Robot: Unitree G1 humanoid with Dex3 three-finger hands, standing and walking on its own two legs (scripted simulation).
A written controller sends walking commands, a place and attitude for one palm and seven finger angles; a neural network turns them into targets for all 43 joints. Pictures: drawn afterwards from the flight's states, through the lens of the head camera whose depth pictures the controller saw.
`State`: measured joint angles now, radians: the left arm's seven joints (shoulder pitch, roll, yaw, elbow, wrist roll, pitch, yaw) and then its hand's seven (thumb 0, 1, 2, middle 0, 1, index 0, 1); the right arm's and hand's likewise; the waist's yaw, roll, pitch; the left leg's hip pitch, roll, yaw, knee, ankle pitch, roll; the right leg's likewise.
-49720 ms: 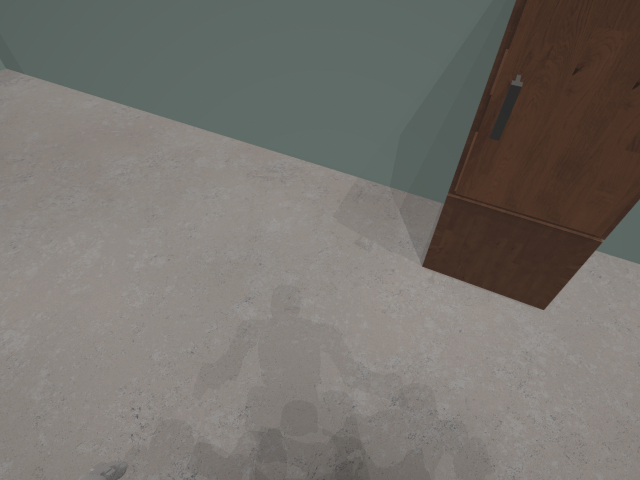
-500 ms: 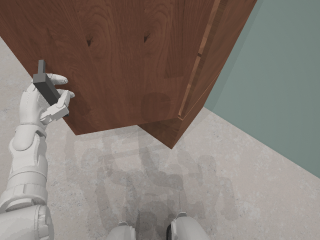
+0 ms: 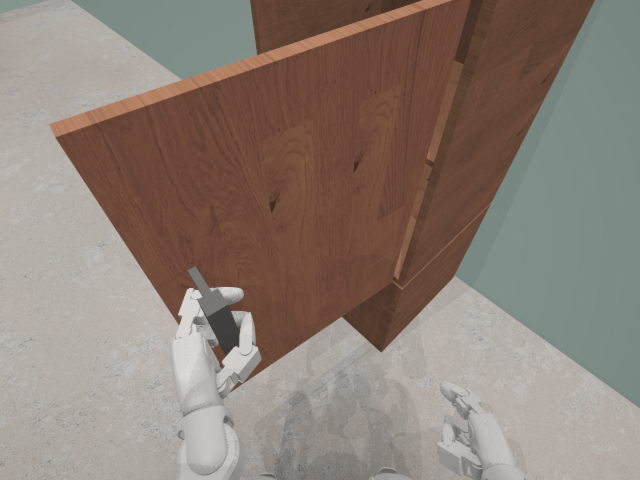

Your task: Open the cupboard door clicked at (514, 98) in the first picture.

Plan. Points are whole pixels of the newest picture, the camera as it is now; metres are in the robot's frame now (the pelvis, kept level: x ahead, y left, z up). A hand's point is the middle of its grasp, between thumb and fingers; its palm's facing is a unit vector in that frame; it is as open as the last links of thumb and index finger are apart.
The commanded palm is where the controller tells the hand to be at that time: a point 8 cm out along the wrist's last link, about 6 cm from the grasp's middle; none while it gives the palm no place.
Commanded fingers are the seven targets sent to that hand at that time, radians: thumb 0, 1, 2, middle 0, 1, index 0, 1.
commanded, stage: open thumb and fingers to let go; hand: left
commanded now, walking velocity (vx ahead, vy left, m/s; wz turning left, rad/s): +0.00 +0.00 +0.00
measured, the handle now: (217, 317) +0.30 +0.15 +0.04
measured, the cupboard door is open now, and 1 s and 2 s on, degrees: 82 84 87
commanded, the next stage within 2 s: slide the hand sideways off the handle in 0.92 s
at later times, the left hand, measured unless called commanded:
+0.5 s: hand (258, 348) +0.26 +0.09 +0.04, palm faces +0.40 -0.92 -0.01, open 10.2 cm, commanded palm +0.22 +0.14 +0.04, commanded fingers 0.00 -0.50 0.30 -0.30 -1.20 -0.30 -1.20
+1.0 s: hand (256, 352) +0.26 +0.09 +0.04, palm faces +0.36 -0.93 -0.01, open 14.3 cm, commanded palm +0.22 +0.13 +0.04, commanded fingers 0.00 -0.50 0.30 -0.15 -0.30 -0.15 -0.30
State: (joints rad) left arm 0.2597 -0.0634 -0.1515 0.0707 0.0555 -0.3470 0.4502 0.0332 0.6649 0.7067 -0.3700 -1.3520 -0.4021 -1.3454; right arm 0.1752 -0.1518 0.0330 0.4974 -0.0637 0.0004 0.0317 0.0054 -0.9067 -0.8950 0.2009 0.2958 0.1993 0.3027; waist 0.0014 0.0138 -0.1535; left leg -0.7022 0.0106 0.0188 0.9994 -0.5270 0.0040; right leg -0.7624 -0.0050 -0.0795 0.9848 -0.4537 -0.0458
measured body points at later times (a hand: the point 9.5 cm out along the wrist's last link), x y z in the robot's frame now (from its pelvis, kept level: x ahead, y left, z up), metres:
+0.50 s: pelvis -0.02 -0.03 -0.01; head +0.03 -0.05 +0.44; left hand +0.24 +0.14 +0.04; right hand +0.15 -0.26 -0.12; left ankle -0.02 +0.12 -0.68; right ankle +0.02 -0.09 -0.68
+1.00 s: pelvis -0.03 +0.00 -0.01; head +0.02 -0.01 +0.44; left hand +0.24 +0.14 +0.04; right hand +0.16 -0.20 -0.11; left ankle -0.02 +0.12 -0.68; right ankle +0.02 -0.09 -0.68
